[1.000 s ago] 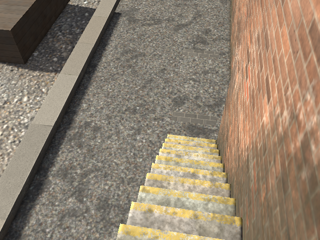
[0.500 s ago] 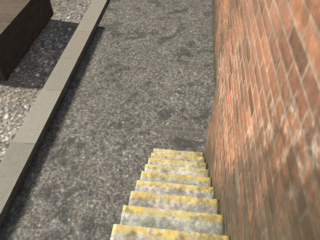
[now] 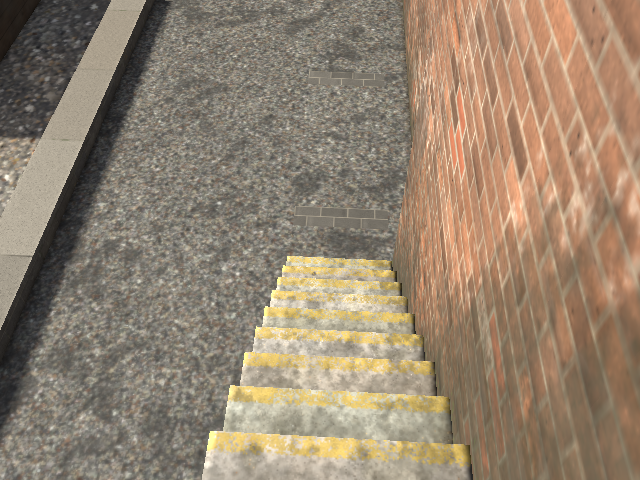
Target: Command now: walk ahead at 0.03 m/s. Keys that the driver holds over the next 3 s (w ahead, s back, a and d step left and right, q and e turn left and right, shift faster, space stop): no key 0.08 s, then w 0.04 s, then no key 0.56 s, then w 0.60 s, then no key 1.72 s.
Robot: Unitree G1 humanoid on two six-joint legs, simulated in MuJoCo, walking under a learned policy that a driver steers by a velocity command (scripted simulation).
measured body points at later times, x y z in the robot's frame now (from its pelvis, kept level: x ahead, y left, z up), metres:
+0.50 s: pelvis +0.03 -0.09 +0.01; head +0.03 -0.11 +0.46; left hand +0.16 +0.07 -0.09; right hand +0.08 -0.31 -0.14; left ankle +0.09 +0.04 -0.71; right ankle +0.01 -0.22 -0.53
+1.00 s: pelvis +0.14 -0.09 -0.02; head +0.15 -0.10 +0.43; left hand +0.42 +0.07 -0.06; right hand +0.00 -0.31 -0.15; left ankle +0.07 +0.02 -0.73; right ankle +0.12 -0.21 -0.64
